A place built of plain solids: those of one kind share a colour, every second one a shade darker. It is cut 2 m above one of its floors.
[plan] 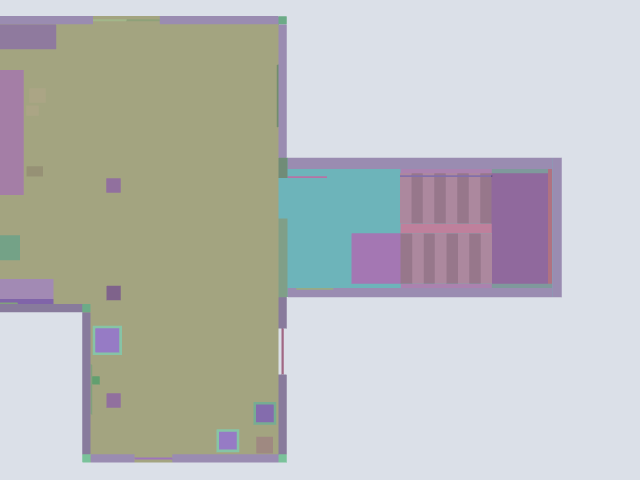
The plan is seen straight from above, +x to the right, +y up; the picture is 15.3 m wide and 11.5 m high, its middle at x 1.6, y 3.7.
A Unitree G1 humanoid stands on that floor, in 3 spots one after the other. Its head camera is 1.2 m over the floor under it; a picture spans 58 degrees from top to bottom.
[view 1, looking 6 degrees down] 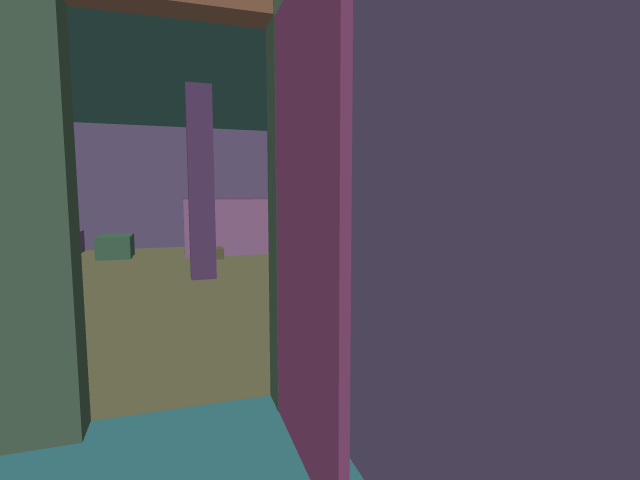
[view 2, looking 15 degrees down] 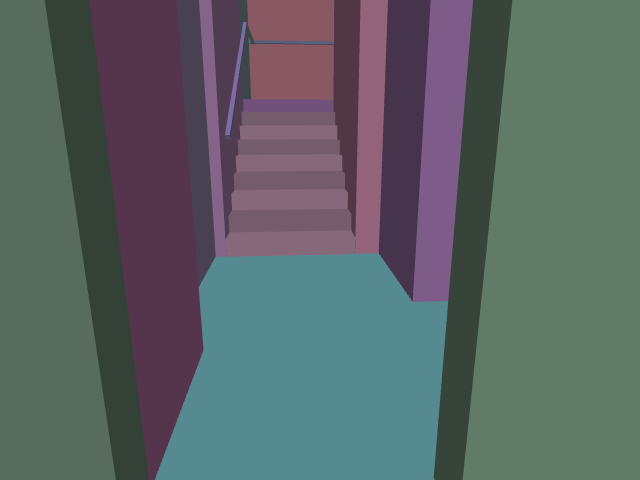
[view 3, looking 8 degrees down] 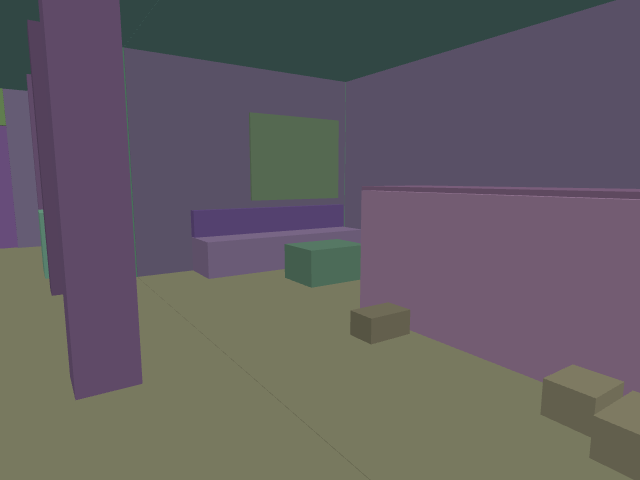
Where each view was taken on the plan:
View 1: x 3.07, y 4.70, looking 162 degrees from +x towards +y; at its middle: door_front_leaf_open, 1.59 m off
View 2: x -0.40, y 4.70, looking -4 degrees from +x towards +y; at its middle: tread_slab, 4.06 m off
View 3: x -3.04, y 7.77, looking -124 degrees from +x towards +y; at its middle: lobby_seats_seat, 6.09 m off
